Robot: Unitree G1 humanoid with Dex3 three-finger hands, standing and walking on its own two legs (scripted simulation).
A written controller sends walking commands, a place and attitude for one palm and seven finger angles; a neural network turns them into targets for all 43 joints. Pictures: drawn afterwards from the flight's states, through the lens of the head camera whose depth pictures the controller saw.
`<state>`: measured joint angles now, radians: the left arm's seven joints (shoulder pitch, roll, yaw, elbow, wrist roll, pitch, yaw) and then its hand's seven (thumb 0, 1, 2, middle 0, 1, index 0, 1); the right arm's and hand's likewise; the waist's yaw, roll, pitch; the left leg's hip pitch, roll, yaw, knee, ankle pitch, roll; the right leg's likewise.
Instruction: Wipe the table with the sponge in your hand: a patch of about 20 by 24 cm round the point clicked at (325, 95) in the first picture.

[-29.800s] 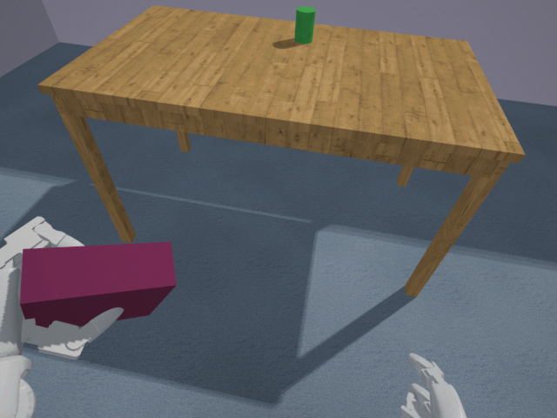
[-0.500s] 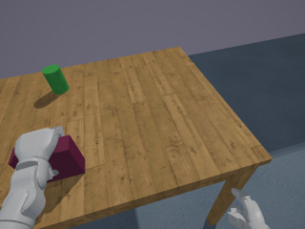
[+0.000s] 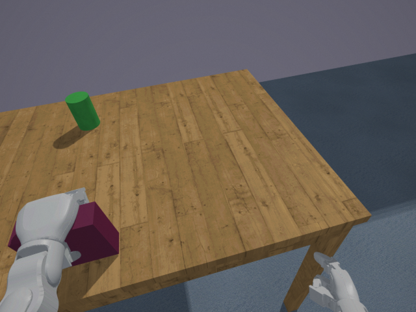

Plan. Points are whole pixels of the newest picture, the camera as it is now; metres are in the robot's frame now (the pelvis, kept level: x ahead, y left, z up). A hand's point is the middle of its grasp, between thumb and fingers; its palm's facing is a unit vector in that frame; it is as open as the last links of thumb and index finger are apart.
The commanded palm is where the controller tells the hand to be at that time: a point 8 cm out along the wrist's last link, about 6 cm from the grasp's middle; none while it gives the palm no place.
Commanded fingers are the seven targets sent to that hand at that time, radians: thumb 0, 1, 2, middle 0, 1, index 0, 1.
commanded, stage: lift the sponge slowly off the table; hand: left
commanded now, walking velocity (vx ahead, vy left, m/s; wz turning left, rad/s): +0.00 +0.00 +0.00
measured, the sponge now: (76, 243) +0.22 +0.30 +0.03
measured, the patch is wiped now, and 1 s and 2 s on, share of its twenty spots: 1.00 1.00 1.00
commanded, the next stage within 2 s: none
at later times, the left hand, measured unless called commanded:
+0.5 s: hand (72, 235) +0.21 +0.28 +0.08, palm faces +0.01 -0.09 -1.00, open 9.4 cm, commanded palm +0.18 +0.28 +0.14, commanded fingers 0.00 0.10 1.30 -1.20 -1.60 -1.20 -1.60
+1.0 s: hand (63, 225) +0.21 +0.29 +0.11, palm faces +0.03 -0.07 -1.00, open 9.4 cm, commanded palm +0.18 +0.28 +0.18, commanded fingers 0.00 0.10 1.30 -1.20 -1.60 -1.20 -1.60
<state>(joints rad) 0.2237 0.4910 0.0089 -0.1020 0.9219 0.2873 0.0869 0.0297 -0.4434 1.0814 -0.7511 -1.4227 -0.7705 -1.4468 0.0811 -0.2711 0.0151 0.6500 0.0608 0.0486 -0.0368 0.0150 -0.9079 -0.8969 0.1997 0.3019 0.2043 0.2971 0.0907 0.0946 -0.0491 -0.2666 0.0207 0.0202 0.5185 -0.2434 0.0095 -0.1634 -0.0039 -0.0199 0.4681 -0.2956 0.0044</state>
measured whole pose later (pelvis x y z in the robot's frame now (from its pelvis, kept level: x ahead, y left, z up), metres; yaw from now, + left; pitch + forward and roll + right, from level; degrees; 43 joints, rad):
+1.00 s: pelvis -0.02 -0.02 +0.01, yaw +1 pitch -5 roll -1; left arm 0.09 0.53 0.00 -0.08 0.88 0.27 -0.03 -0.01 -0.47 1.08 -0.79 -1.38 -0.81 -1.41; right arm 0.05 -0.27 0.04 0.71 0.04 -0.01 -0.08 0.02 -0.91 -0.90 0.20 0.30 0.21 0.30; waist 0.12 0.11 0.01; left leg -0.17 0.03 0.00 0.43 -0.18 -0.01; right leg -0.07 0.01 -0.04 0.39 -0.24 -0.02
